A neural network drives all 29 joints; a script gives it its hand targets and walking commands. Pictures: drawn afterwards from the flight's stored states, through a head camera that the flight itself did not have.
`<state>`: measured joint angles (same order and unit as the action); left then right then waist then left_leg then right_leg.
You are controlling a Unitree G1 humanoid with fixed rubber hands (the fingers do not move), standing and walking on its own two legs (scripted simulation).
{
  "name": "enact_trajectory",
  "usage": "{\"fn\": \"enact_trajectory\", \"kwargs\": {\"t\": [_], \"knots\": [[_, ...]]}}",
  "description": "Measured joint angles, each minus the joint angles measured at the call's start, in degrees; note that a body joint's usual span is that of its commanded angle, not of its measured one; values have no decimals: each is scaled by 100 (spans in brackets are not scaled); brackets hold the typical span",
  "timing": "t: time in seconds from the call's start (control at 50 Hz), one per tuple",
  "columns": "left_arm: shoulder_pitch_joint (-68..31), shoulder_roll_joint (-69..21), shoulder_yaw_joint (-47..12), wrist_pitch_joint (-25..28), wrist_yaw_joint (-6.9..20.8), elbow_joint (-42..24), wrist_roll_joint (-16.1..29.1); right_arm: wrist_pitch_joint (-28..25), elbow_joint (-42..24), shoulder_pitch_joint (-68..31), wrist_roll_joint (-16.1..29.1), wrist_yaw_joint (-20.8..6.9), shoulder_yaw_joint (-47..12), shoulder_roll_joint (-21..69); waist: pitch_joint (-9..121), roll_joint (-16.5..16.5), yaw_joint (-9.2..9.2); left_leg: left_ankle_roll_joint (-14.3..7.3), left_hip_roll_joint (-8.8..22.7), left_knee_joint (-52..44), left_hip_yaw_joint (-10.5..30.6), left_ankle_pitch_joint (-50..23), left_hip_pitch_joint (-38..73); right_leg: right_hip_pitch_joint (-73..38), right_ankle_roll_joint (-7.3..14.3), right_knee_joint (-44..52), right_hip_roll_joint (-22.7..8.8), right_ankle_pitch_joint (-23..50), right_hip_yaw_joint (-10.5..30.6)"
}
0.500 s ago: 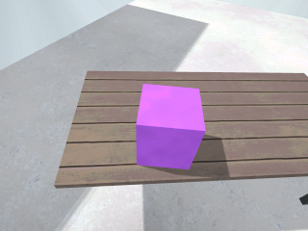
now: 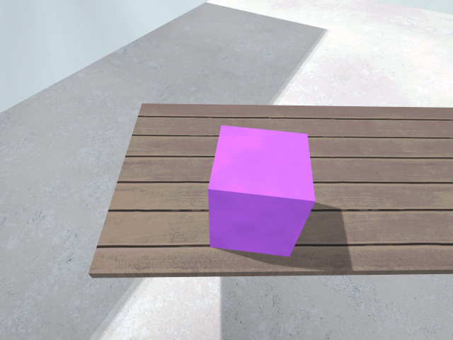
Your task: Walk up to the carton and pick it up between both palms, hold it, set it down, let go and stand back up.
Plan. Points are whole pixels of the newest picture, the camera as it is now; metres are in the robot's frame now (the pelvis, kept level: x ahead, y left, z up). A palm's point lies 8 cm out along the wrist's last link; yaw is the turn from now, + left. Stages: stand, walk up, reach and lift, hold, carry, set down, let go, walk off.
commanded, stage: walk up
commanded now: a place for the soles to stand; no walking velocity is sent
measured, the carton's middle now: (256, 192) +0.48 -0.06 -0.08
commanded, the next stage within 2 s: reach and lift in 0.36 s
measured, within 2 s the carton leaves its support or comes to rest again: neither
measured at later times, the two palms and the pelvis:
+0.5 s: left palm out of the picture +0.09 +0.27 -0.14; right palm out of the picture +0.10 -0.27 -0.14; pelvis -0.03 -0.01 -0.02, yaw -2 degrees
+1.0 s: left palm out of the picture +0.15 +0.23 -0.09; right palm out of the picture +0.14 -0.25 -0.09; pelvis -0.07 -0.05 -0.02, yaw -3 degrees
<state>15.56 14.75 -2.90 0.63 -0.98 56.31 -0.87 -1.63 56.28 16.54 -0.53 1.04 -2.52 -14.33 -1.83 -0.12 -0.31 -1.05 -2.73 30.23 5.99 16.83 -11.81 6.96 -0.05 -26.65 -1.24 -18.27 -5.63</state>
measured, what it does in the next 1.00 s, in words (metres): shifts its weight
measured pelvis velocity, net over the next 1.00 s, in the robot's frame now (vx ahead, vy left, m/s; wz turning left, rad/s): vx -0.07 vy -0.05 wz -0.05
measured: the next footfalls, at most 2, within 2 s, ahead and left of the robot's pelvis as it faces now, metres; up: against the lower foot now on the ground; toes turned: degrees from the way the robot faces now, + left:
none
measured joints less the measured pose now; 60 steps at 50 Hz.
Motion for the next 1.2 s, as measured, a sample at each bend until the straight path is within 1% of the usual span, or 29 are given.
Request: {"fn": "enact_trajectory", "kwargs": {"t": [0.22, 0.4, 0.42, 0.46, 0.48, 0.5, 0.52, 0.54, 0.58, 0.6, 0.62, 0.64, 0.7, 0.74, 0.78, 0.82, 0.88, 0.92, 0.96, 1.0, 1.06, 1.08, 1.14, 1.2], "knots": [[-1, 35, 32, -39, 6, 89, -10, 20, 12, -28, 4, 42, 7, -70, -34, -10, 37, 14, -35, 35, 112, 28, 28, -84, 9, -14, -28, -66, -118], [-16, 33, 44, -50, 5, 127, -7, 6, -33, -95, -14, 51, -12, -51, -114, -62, 17, 36, -20, 185, 233, 58, -57, -129, 22, 18, 9, -45, -248], [-13, 69, 62, -360, 26, -80, 26, -15, 61, -235, -135, -15, 154, -4, -14, -31, 50, 63, -5, 293, 159, 83, -268, 159, 58, -211, 5, -110, -176], [-260, 253, 101, -1292, 11, -789, 48, 22, 198, -923, -398, -183, 585, 97, -5, 73, 68, 122, 47, 799, -79, 260, -844, 914, 74, -961, -2, -337, 25], [-505, 375, 150, -1714, -3, -1132, 75, 99, 121, -1301, -481, -272, 716, 135, -92, 138, 52, 128, 72, 1061, -182, 348, -1078, 1200, 74, -1267, -10, -399, 89], [-787, 489, 222, -2072, -13, -1459, 100, 185, -30, -1643, -529, -363, 792, 160, -174, 190, 26, 101, 109, 1284, -263, 401, -1284, 1458, 87, -1558, 5, -476, 141], [-1075, 583, 300, -2382, -25, -1784, 107, 253, -186, -1935, -521, -450, 836, 175, -235, 238, 4, 118, 146, 1465, -318, 456, -1452, 1663, 102, -1787, 24, -550, 176], [-1347, 637, 380, -2644, -44, -2100, 84, 296, -308, -2168, -442, -526, 820, 169, -268, 285, -1, 202, 185, 1596, -365, 481, -1577, 1809, 104, -1918, 33, -498, 196], [-1744, 590, 541, -2984, -50, -2637, -13, 282, -397, -2454, -132, -623, 648, 100, -292, 308, -26, 228, 277, 1735, -408, 539, -1664, 1913, 150, -2041, 110, -513, 211], [-1841, 499, 609, -3083, -25, -2822, -73, 241, -362, -2500, 67, -638, 512, 50, -283, 294, -47, 212, 329, 1711, -413, 544, -1613, 1859, 174, -1992, 161, -529, 210], [-1863, 378, 653, -3148, 12, -2956, -123, 195, -307, -2478, 264, -644, 373, 1, -268, 270, -71, 301, 383, 1627, -406, 484, -1506, 1736, 199, -1865, 209, -511, 203], [-1807, 238, 695, -3182, 66, -3053, -177, 145, -252, -2401, 417, -636, 238, -47, -253, 258, -95, 374, 416, 1491, -417, 433, -1337, 1558, 231, -1664, 235, -240, 195], [-1386, -202, 815, -3112, 242, -3021, -362, -29, -203, -1959, 649, -512, -47, -208, -249, 173, -157, 324, 498, 942, -446, 286, -724, 959, 275, -1110, 327, -175, 214], [-1099, -368, 930, -2999, 323, -2751, -441, -81, -359, -1584, 574, -384, -117, -268, -247, 179, -128, 313, 514, 594, -494, 134, -422, 719, 302, -859, 345, -96, 255], [-884, -384, 1051, -2797, 333, -2548, -487, -136, -708, -1257, 390, -272, -76, -235, -271, 233, -47, 289, 514, 408, -540, 14, -319, 686, 334, -798, 345, -35, 287], [-839, -262, 1165, -2544, 292, -2427, -467, -189, -1062, -1100, 215, -202, 25, -92, -319, 307, 79, 172, 520, 407, -579, -37, -411, 825, 369, -882, 347, -15, 297], [-1072, 50, 1231, -2251, 238, -2369, -287, -160, -1444, -1184, 12, -146, 216, 271, -353, 392, 237, 61, 563, 583, -595, -36, -758, 1172, 420, -1090, 349, -17, 228], [-1329, 242, 1180, -2170, 235, -2421, -147, -92, -1597, -1385, -40, -90, 312, 523, -337, 407, 267, 59, 607, 724, -598, -45, -1010, 1391, 446, -1221, 333, -27, 140], [-1607, 365, 1076, -2159, 252, -2504, -23, -7, -1634, -1648, -30, 2, 357, 712, -333, 369, 237, 130, 636, 837, -581, -73, -1182, 1518, 460, -1319, 303, -42, 43], [-1830, 414, 990, -2211, 286, -2566, 53, 81, -1568, -1914, 8, 120, 374, 822, -374, 300, 164, 223, 635, 867, -557, -130, -1190, 1492, 456, -1341, 270, -45, -21], [-1862, 362, 858, -2276, 352, -2672, 154, 96, -1506, -2022, 106, 226, 321, 861, -375, 193, 51, 377, 603, 722, -571, -189, -991, 1284, 403, -1189, 231, 4, -15], [-1787, 319, 832, -2270, 379, -2694, 178, 74, -1516, -1981, 118, 250, 306, 851, -361, 165, 4, 387, 590, 641, -587, -209, -892, 1183, 378, -1099, 221, 33, 2], [-1439, 172, 809, -2110, 432, -2642, 162, -120, -1511, -1711, 125, 250, 312, 757, -325, 152, -75, 320, 553, 346, -688, -267, -527, 847, 298, -800, 198, 124, 101], [-1074, 41, 799, -1797, 414, -2542, 136, -388, -1452, -1346, 160, 166, 359, 583, -278, 186, -38, 260, 541, 119, -771, -303, -254, 583, 238, -532, 197, 214, 184]]}}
